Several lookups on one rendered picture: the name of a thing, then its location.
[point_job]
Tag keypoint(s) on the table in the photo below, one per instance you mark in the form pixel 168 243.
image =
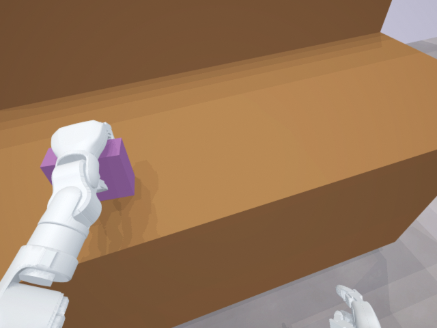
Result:
pixel 269 139

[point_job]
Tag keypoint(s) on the left robot hand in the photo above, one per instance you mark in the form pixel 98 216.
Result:
pixel 90 136

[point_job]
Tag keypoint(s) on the robot left forearm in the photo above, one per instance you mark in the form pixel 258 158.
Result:
pixel 51 253

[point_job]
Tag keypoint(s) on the sponge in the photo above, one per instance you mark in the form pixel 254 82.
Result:
pixel 114 169

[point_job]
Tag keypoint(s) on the right robot hand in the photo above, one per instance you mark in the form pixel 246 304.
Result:
pixel 363 315

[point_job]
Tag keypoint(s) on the left robot upper arm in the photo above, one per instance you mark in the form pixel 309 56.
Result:
pixel 25 306

